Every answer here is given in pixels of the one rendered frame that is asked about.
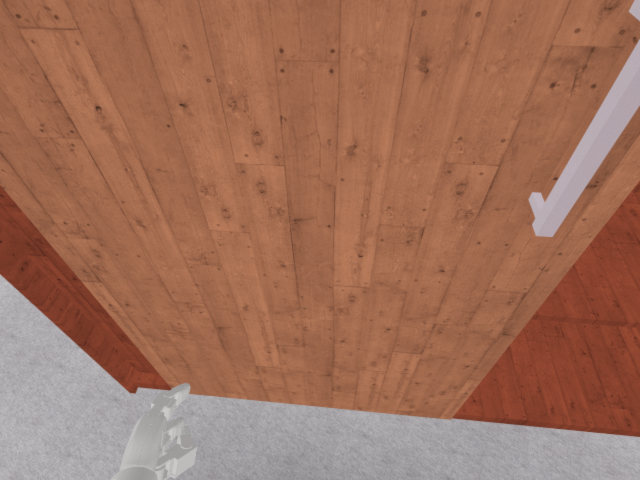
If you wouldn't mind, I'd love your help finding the left robot hand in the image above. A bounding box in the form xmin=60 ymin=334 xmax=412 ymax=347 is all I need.
xmin=119 ymin=383 xmax=197 ymax=480

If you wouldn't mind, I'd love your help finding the handle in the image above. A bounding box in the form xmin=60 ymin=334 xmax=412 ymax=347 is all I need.
xmin=528 ymin=0 xmax=640 ymax=237

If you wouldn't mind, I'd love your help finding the wardrobe door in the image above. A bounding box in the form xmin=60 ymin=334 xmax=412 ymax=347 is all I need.
xmin=0 ymin=0 xmax=640 ymax=420
xmin=0 ymin=185 xmax=159 ymax=374

